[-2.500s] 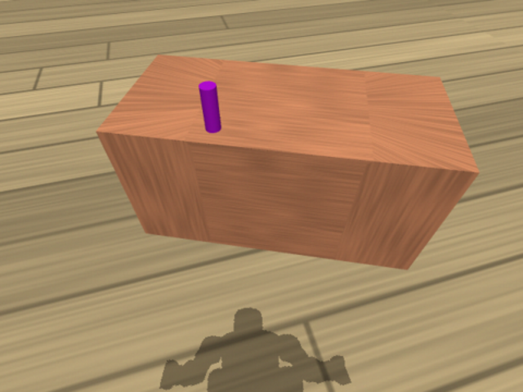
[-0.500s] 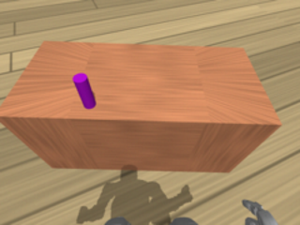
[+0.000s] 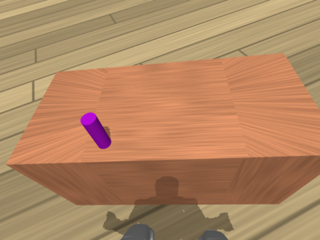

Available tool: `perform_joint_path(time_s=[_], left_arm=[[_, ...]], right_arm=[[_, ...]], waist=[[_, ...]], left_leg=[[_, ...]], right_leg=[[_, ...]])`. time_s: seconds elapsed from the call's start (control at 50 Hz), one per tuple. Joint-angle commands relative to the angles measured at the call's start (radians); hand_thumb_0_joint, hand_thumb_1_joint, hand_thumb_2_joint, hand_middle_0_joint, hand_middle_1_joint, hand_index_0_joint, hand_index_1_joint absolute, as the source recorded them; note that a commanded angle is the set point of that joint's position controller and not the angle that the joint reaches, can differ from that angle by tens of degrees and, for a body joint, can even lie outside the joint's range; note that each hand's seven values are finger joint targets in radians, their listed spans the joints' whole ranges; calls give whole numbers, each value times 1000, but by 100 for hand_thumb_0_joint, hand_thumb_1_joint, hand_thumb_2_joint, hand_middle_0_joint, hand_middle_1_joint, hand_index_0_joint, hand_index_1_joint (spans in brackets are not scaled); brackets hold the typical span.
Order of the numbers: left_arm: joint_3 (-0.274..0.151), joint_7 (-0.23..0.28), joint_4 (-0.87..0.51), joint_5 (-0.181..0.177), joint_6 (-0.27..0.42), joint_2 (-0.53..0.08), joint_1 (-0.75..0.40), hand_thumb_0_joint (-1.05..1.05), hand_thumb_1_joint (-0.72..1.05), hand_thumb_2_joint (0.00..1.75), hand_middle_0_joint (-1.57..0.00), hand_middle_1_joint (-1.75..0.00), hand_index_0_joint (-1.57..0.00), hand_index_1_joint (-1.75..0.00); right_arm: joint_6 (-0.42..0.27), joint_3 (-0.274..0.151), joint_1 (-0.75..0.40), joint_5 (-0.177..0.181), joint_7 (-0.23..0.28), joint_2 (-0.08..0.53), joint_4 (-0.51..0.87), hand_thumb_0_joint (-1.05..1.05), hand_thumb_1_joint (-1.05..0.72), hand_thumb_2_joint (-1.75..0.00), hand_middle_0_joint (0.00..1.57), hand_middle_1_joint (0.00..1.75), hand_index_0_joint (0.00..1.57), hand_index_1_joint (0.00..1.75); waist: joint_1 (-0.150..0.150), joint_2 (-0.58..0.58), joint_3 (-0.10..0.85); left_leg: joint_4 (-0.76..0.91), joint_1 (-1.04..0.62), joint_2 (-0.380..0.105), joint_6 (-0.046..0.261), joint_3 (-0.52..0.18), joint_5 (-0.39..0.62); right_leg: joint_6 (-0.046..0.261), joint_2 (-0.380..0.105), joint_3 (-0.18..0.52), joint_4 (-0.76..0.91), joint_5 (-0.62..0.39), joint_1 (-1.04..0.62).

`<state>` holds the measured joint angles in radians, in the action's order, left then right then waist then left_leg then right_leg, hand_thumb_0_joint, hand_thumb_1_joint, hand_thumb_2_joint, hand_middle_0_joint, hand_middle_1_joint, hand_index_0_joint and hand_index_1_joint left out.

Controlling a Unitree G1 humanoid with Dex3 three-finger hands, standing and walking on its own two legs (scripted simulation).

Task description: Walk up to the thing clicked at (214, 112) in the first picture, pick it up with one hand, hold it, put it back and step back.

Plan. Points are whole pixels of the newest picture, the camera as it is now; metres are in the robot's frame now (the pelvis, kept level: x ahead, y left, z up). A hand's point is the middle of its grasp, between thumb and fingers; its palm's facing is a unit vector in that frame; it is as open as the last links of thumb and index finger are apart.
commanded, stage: walk up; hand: left
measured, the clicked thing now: (97, 132) +0.47 +0.25 -0.08
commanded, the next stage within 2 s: stand in 1.70 s
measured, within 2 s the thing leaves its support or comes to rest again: neither
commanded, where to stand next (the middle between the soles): +0.08 +0.05 m, yaw -1 degrees
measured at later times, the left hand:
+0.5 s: hand out of the picture +0.10 +0.32 -0.16, palm faces -0.01 -0.94 -0.34, open 7.4 cm
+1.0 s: hand out of the picture +0.10 +0.30 -0.13, palm faces -0.02 -0.94 -0.34, open 7.4 cm
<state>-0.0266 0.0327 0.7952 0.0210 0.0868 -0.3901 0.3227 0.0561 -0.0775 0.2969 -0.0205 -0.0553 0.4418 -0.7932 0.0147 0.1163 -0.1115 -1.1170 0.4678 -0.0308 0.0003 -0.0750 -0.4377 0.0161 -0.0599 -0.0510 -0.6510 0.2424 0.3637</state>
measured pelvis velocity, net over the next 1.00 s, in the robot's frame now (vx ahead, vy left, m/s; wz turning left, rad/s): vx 0.02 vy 0.05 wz -0.01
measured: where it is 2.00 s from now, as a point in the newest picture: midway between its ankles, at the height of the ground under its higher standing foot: outside the picture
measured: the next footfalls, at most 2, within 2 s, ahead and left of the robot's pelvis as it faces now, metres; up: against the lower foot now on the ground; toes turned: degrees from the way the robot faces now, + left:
left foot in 0.14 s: +0.08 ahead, +0.19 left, +0.00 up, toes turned +1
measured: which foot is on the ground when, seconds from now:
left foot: up 0.00-0.12, down 0.14-1.00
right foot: down 0.00-1.00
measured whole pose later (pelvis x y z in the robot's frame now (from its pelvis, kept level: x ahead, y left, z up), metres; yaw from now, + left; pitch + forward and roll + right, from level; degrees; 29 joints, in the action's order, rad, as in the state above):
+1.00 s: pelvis +0.02 +0.05 +0.02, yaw +0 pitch -3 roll +0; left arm -0.01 -0.02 1.15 0.00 0.02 -0.34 0.09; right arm 0.00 -0.01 0.09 -0.01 -0.02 0.37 -1.15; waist 0.00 0.02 -0.06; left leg -0.39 0.15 -0.05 -0.04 0.01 -0.18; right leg -0.04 -0.04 0.01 -0.40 0.19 0.15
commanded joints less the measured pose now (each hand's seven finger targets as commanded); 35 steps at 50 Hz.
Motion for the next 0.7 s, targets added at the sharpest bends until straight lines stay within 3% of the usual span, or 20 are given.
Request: perform_joint_path(time_s=[0.0, 0.04, 0.1, 0.12, 0.14, 0.16, 0.18, 0.2, 0.22, 0.24, 0.28, 0.3, 0.34, 0.36, 0.38, 0.42, 0.44, 0.46, 0.54, 0.68], left_arm=[[-104, 9, -68, 16, 5, -280, -19, 0, 90, 90, -20, -30, -20, -30], [-104, -1, -65, 19, -9, -297, -40, 0, 90, 90, -20, -30, -20, -30], [-82, -10, -43, -10, -37, -267, -79, 0, 90, 90, -20, -30, -20, -30], [-66, -11, -44, -14, -45, -226, -89, 0, 90, 90, -20, -30, -20, -30], [-45, -11, -44, -24, -55, -159, -61, 0, 90, 90, -20, -30, -20, -30], [-51, -4, -25, -32, -64, -177, -77, 0, 90, 90, -20, -30, -20, -30], [-66, 0, 10, -24, -68, -240, -98, 0, 90, 90, -20, -30, -20, -30], [-68, -5, 37, -25, -68, -254, -85, 0, 90, 90, -20, -30, -20, -30], [-66, -9, 58, -28, -65, -233, -80, 0, 90, 90, -20, -30, -20, -30], [-60, -9, 77, -35, -57, -211, -53, 0, 90, 90, -20, -30, -20, -30], [-55, -10, 105, -35, -47, -192, -36, 0, 90, 90, -20, -30, -20, -30], [-57, -5, 119, -31, -41, -196, -46, 0, 90, 90, -20, -30, -20, -30], [-61, -1, 117, -17, -31, -257, -94, 0, 90, 90, -20, -30, -20, -30], [-57, -7, 112, -22, -35, -274, -152, 0, 90, 90, -20, -30, -20, -30], [-48, -11, 104, -28, -42, -260, -197, 0, 90, 90, -20, -30, -20, -30], [-27, -18, 128, -31, -55, -204, -192, 0, 90, 90, -20, -30, -20, -30], [-25, -18, 146, -26, -55, -200, -181, 0, 90, 90, -20, -30, -20, -30], [-25, -19, 168, -24, -52, -205, -172, 0, 90, 90, -20, -30, -20, -30], [-21, -24, 201, -24, -44, -209, -212, 0, 90, 90, -20, -30, -20, -30], [-15, -28, 251, -19, -46, -197, -265, 0, 90, 90, -20, -30, -20, -30]], right_arm=[[-27, -43, 53, 10, 20, 135, 23, 0, -90, -90, 20, 30, 20, 30], [-43, -36, 33, 14, 24, 131, 8, 0, -90, -90, 20, 30, 20, 30], [-70, -35, 76, 12, 46, 131, -45, 0, -90, -90, 20, 30, 20, 30], [-79, -39, 89, 6, 55, 148, -55, 0, -90, -90, 20, 30, 20, 30], [-90, -45, 57, -10, 62, 220, -42, 0, -90, -90, 20, 30, 20, 30], [-94, -45, -33, 2, 59, 292, -17, 0, -90, -90, 20, 30, 20, 30], [-92, -49, -93, 11, 55, 306, -20, 0, -90, -90, 20, 30, 20, 30], [-91, -37, -137, 8, 58, 264, -19, 0, -90, -90, 20, 30, 20, 30], [-92, -20, -146, 5, 61, 224, -24, 0, -90, -90, 20, 30, 20, 30], [-94, -7, -161, 6, 64, 198, -31, 0, -90, -90, 20, 30, 20, 30], [-96, -4, -155, 16, 62, 200, -56, 0, -90, -90, 20, 30, 20, 30], [-92, 0, -147, 23, 62, 188, -67, 0, -90, -90, 20, 30, 20, 30], [-93, 13, -110, 35, 69, 140, -69, 0, -90, -90, 20, 30, 20, 30], [-92, 10, -84, 34, 72, 139, -86, 0, -90, -90, 20, 30, 20, 30], [-91, 6, -72, 26, 77, 149, -113, 0, -90, -90, 20, 30, 20, 30], [-98, 1, -177, 25, 74, 189, -115, 0, -90, -90, 20, 30, 20, 30], [-100, 2, -204, 25, 71, 196, -113, 0, -90, -90, 20, 30, 20, 30], [-98, 8, -225, 26, 68, 183, -116, 0, -90, -90, 20, 30, 20, 30], [-92, 19, -248, 28, 66, 152, -148, 0, -90, -90, 20, 30, 20, 30], [-85, 26, -294, 25, 55, 141, -209, 0, -90, -90, 20, 30, 20, 30]], waist=[[9, -334, 101], [20, -375, 123], [-28, -276, 139], [-45, -218, 144], [-18, -10, 136], [-10, 102, 97], [-10, 93, 66], [16, 55, 37], [21, 62, 39], [39, 89, 49], [42, 125, 103], [36, 105, 149], [0, -8, 210], [-33, -31, 211], [-41, -48, 195], [-6, -1, 164], [1, -14, 170], [11, -37, 171], [-11, -79, 148], [-13, -126, 143]], left_leg=[[243, -41, -17, -12, 60, -17], [354, -100, 5, -15, 102, -19], [546, -257, 44, -8, 153, 190], [611, -272, 15, 14, 86, 202], [708, -241, -162, 65, -196, 200], [783, -114, -320, 181, -436, 149], [778, -20, -349, 260, -462, 92], [736, 2, -298, 247, -353, 120], [694, -35, -217, 194, -227, 209], [641, -81, -175, 154, -139, 368], [532, -151, -152, 112, -91, 585], [483, -180, -147, 96, -74, 628], [429, -170, -91, 50, -26, 570], [481, -219, -63, 43, -7, 433], [559, -253, -84, 51, -30, 374], [647, -233, -151, 85, -113, 405], [635, -232, -172, 103, -119, 435], [626, -218, -168, 102, -104, 441], [646, -223, -100, 53, -26, 323], [714, -285, -88, 41, -7, 273]], right_leg=[[180, -159, 164, 234, 77, -44], [184, -158, 164, 167, 18, -42], [141, -140, 128, -1, -118, 40], [102, -122, 116, -82, -94, 63], [40, -48, 60, -222, 2, 119], [10, 51, 39, -244, 306, 113], [12, 14, 96, -308, 351, 32], [10, -1, 98, -296, 319, 10], [16, 6, 88, -238, 296, 7], [17, 15, 58, -163, 213, 3], [15, 24, 27, 34, 38, -89], [22, 7, 49, 108, -68, -157], [68, -79, 189, 76, -365, -225], [94, -104, 199, 52, -342, -160], [74, -95, 176, 34, -285, -102], [17, -9, 65, 15, -158, -106], [11, -12, 62, 34, -132, -130], [16, -16, 77, 58, -130, -158], [32, -51, 122, 139, -201, -173], [17, -60, 131, 238, -144, -174]])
